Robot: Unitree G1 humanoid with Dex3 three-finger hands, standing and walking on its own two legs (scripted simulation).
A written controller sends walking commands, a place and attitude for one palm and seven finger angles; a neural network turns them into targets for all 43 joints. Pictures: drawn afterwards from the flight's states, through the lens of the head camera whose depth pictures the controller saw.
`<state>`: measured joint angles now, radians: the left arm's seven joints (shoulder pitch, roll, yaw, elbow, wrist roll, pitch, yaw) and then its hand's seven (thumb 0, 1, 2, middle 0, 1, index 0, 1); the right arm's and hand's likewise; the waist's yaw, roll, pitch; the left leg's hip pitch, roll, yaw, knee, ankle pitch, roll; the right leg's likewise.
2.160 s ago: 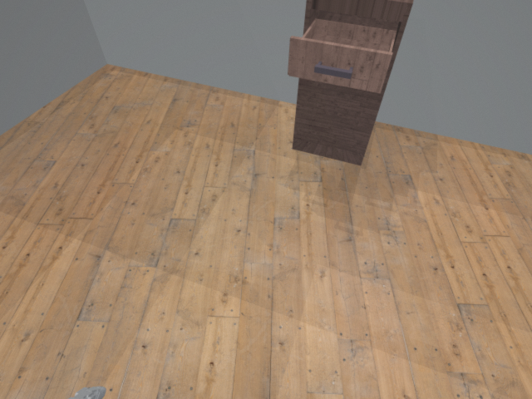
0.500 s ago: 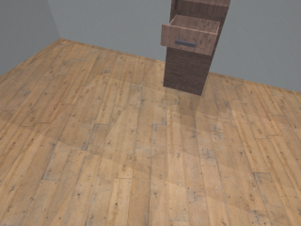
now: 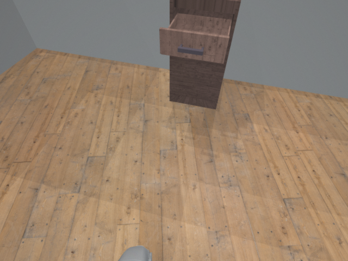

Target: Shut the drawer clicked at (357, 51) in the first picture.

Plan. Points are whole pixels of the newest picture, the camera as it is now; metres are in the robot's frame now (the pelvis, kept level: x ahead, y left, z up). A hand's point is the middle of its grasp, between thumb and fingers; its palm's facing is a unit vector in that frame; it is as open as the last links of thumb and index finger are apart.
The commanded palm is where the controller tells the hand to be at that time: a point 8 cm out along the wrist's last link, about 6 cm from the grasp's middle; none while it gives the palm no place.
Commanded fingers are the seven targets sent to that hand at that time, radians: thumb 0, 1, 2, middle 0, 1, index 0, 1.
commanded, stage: walk to a spot facing it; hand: left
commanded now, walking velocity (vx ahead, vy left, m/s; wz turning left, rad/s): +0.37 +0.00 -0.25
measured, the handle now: (191, 49) +1.10 +0.01 -0.08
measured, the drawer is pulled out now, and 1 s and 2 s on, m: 0.30 0.30 0.30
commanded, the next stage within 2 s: turn to face it in 0.92 s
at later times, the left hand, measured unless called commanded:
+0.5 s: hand (116, 192) +0.32 +0.21 -0.15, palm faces -0.16 -0.97 -0.21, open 7.4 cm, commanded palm none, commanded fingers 0.00 0.90 0.90 -0.20 -0.30 -0.20 -0.30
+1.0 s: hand (135, 172) +0.42 +0.18 -0.19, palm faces -0.21 -0.97 -0.13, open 7.3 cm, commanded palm none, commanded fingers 0.00 0.90 0.90 -0.20 -0.30 -0.20 -0.30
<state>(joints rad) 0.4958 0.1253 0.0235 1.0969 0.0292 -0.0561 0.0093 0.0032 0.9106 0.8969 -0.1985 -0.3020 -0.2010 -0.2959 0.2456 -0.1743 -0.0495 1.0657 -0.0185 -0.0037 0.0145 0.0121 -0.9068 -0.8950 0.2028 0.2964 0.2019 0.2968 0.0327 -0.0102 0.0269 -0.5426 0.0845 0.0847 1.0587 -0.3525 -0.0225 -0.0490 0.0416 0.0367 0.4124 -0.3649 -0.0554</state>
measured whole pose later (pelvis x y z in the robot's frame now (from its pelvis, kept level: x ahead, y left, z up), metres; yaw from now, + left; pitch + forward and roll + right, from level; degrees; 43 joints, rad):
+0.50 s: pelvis +0.20 +0.04 +0.00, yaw -12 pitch -1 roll +1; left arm 0.20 0.20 0.08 0.95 0.03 0.00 -0.03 0.00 0.92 0.90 -0.19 -0.30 -0.19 -0.29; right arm 0.31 -0.19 -0.07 1.05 -0.03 -0.06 -0.01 -0.01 -0.94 -0.89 0.20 0.30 0.20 0.30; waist 0.00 -0.02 0.02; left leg -0.14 0.05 0.24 0.42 -0.27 0.02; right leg -0.53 -0.10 -0.08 0.82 -0.23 -0.01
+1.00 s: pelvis +0.41 +0.00 -0.01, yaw -17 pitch -1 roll -4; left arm 0.38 0.17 0.06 1.10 0.02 -0.04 -0.01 0.01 0.92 0.90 -0.20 -0.30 -0.20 -0.30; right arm 0.22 -0.17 -0.05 1.01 -0.03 -0.05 0.02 0.01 -0.92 -0.90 0.20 0.30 0.20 0.30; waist 0.02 0.00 0.03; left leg -0.40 0.12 0.11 0.59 -0.21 -0.01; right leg -0.09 0.00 -0.08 0.46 -0.36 0.02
